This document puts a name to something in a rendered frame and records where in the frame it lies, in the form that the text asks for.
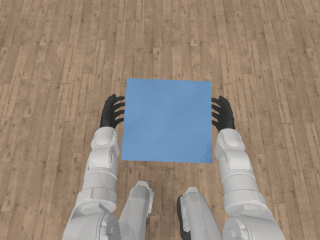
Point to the right robot forearm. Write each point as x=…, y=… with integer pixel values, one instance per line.
x=241, y=193

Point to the robot right upper arm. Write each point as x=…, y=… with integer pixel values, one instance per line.
x=244, y=227

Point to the left robot forearm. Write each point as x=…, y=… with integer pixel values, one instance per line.
x=98, y=191

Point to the robot right shin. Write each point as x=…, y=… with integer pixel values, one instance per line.
x=186, y=226

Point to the carton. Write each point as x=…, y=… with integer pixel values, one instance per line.
x=167, y=121

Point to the robot right hand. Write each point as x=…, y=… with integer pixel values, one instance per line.
x=225, y=117

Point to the robot left hand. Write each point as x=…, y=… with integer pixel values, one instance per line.
x=108, y=113

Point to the robot left thigh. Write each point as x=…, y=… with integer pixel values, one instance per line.
x=133, y=218

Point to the robot left upper arm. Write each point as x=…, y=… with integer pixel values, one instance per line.
x=97, y=226

